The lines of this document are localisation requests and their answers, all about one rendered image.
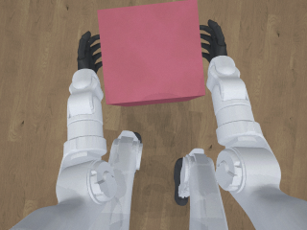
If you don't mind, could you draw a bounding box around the carton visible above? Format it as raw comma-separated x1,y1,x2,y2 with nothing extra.
97,0,205,107

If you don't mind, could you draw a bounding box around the robot right shin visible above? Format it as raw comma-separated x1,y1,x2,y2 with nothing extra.
178,148,215,197

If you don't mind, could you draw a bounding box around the robot left upper arm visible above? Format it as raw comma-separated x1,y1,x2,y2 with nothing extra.
10,159,118,230

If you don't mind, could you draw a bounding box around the robot right hand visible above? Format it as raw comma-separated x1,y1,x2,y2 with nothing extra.
199,19,227,63

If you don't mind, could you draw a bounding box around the robot left forearm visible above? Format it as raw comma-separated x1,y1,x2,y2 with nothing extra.
56,68,107,186

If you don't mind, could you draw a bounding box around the robot right forearm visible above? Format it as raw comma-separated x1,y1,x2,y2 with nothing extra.
206,56,281,177

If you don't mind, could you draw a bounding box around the right robot thigh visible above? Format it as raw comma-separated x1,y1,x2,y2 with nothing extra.
181,153,228,230

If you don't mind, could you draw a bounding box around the robot left hand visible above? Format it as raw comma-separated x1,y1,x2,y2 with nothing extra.
77,31,103,74

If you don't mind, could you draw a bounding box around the robot right upper arm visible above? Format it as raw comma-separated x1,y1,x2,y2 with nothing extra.
215,147,307,230

